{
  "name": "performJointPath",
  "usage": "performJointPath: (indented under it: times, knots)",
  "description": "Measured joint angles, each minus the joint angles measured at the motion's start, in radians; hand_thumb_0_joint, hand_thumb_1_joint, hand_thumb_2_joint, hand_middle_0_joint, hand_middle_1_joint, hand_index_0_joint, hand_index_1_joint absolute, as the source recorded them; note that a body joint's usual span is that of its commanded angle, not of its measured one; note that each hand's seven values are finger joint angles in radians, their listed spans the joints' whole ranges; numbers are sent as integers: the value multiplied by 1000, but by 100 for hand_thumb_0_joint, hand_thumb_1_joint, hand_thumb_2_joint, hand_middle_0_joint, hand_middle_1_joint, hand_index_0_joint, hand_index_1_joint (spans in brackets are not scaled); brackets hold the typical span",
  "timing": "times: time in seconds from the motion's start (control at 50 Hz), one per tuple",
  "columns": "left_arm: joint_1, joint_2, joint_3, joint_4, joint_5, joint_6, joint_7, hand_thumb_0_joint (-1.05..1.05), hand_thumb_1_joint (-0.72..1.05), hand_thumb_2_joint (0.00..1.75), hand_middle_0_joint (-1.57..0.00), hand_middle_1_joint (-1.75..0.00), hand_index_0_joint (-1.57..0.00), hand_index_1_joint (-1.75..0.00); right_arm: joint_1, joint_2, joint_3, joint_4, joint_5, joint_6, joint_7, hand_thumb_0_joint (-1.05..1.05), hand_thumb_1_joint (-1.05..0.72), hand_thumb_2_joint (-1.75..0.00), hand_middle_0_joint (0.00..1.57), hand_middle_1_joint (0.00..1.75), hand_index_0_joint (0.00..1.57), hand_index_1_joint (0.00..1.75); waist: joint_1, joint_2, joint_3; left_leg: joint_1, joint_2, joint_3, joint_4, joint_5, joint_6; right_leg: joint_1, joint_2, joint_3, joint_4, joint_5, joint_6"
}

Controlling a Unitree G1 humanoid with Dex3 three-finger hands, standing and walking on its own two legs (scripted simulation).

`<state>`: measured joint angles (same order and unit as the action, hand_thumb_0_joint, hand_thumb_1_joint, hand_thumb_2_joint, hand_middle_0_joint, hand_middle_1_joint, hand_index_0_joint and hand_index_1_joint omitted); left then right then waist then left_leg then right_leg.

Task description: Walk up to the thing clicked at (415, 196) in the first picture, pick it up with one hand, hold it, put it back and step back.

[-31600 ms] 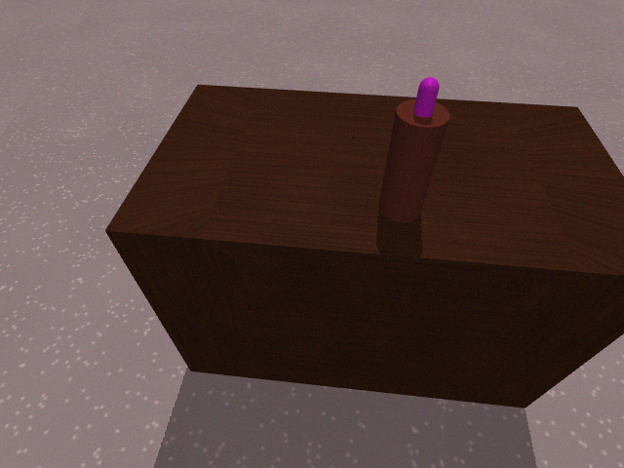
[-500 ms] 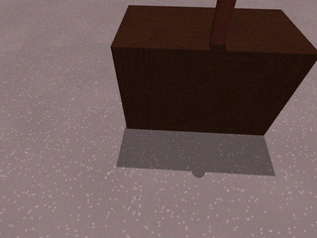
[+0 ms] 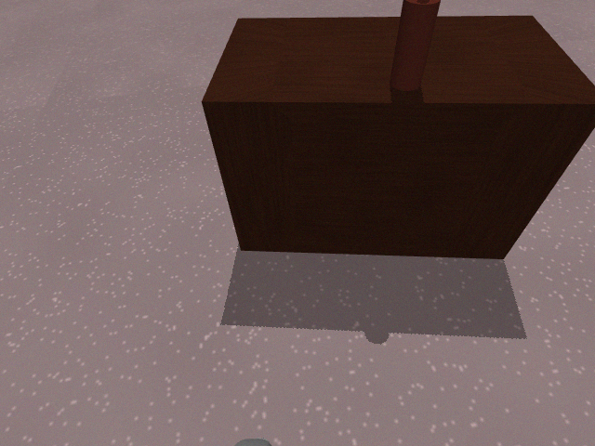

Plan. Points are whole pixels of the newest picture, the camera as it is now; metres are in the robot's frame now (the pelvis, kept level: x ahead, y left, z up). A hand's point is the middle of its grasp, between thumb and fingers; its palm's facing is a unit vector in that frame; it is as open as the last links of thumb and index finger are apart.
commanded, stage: step back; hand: right
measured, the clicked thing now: (415, 32) +1.08 -0.21 +0.07
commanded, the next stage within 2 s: stand in 0.30 s
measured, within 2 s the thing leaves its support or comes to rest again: neither
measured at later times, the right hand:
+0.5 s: hand out of the picture +0.15 -0.21 -0.15, palm faces -0.02 +0.95 -0.31, open 7.4 cm
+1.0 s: hand out of the picture +0.09 -0.23 -0.15, palm faces +0.01 +0.94 -0.34, open 7.4 cm
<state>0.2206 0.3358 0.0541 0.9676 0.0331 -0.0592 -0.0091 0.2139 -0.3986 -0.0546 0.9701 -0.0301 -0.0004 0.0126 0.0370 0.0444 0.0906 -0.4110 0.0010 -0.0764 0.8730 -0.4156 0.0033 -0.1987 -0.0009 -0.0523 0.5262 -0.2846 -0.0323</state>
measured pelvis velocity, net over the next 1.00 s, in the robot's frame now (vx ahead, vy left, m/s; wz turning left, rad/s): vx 0.03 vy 0.03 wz -0.02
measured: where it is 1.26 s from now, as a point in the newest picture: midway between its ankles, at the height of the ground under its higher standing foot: outside the picture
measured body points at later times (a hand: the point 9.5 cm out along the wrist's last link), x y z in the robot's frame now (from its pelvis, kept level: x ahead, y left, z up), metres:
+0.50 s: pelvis +0.03 +0.03 +0.00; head +0.04 +0.03 +0.45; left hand +0.10 +0.33 -0.13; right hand +0.15 -0.26 -0.12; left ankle +0.08 +0.15 -0.73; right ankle -0.01 -0.11 -0.73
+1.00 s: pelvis +0.03 +0.03 +0.01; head +0.05 +0.03 +0.46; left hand +0.11 +0.33 -0.13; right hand +0.09 -0.28 -0.12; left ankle +0.08 +0.15 -0.73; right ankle -0.01 -0.11 -0.73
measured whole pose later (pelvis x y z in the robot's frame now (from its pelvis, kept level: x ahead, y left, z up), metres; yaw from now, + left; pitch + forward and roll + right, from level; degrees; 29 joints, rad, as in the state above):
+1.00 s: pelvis +0.03 +0.03 +0.01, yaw -1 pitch -2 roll +0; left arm 0.11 0.35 0.01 1.13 0.01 -0.02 -0.01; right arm 0.10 -0.34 -0.01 1.16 -0.01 -0.01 0.02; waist -0.01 -0.01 0.06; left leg -0.19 0.03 0.05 0.35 -0.12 -0.01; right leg -0.06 -0.02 -0.01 0.33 -0.23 0.02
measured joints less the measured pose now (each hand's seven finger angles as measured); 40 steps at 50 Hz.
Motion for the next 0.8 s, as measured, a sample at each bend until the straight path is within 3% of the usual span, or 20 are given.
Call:
performJointPath:
  times: [0.08,0.14,0.18,0.26,0.3,0.32,0.4,0.52,0.8]
  knots:
    - [-11,13,-7,-5,-7,14,7,0,90,90,-21,-30,-21,-31,-28,9,2,5,1,1,-4,0,-90,-90,20,30,20,30,-4,-4,21,33,34,44,-176,79,-4,-1,-12,-11,45,-41,14]
    - [-30,34,-10,-11,-16,33,12,1,90,90,-21,-30,-21,-31,-53,31,4,18,1,-4,-11,0,-90,-90,20,30,20,30,-6,-37,42,82,19,81,-280,220,-5,-20,-40,-9,130,-97,32]
    - [-48,43,-11,-10,-25,49,18,1,90,90,-21,-30,-21,-30,-72,52,12,22,-2,-4,-13,0,-90,-90,20,30,20,30,5,-68,50,84,7,103,-268,199,-5,-40,-52,21,174,-103,26]
    - [-66,48,-16,7,-29,64,18,1,91,90,-21,-30,-21,-30,-115,73,31,24,-5,3,-10,0,-90,-90,20,30,20,30,2,-62,31,66,34,106,-252,176,2,-51,-17,40,189,-187,5]
    - [-63,52,-16,16,-26,57,15,0,91,90,-21,-30,-21,-30,-135,79,38,23,-3,5,-9,0,-90,-90,20,30,21,30,4,-67,17,56,40,117,-248,173,-3,-28,-19,45,111,-112,3]
    - [-66,49,-18,28,-23,51,17,0,91,90,-21,-30,-21,-30,-147,78,39,26,2,3,-8,0,-90,-90,20,30,21,30,2,-59,18,56,46,116,-244,170,-6,-16,-15,44,84,-77,25]
    - [-60,30,-40,77,-16,40,8,0,91,90,-21,-30,-21,-30,-163,77,42,46,20,-7,0,0,-90,-90,20,30,21,30,-16,-46,-1,103,39,117,-317,200,-7,29,-22,43,16,-55,54]
    - [-81,9,-57,118,-25,37,2,1,91,90,-21,-30,-21,-30,-159,63,47,98,18,-16,5,0,-90,-90,20,30,20,30,-23,-30,-23,165,33,122,-405,237,-5,93,-25,43,-78,-14,58]
    - [-111,17,-51,151,-20,34,-1,0,91,90,-21,-30,-21,-30,-122,54,41,172,18,-9,8,1,-90,-90,20,30,20,30,-48,-51,-32,212,35,124,-512,294,-11,135,-21,44,-181,44,55]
